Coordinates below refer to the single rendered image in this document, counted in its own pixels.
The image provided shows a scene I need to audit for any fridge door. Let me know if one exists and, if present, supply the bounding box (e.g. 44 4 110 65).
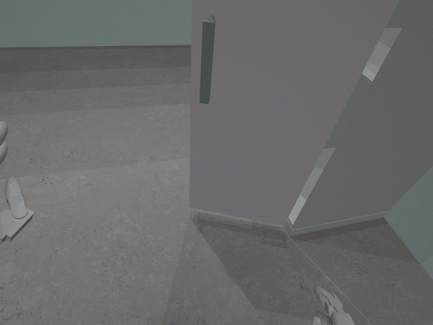
189 0 399 225

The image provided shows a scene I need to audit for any handle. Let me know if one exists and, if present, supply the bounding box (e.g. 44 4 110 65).
200 16 216 104

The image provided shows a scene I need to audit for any right robot hand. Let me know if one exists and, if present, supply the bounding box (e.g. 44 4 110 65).
312 286 354 325

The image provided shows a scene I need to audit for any left robot hand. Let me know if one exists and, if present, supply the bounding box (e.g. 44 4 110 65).
0 121 34 245

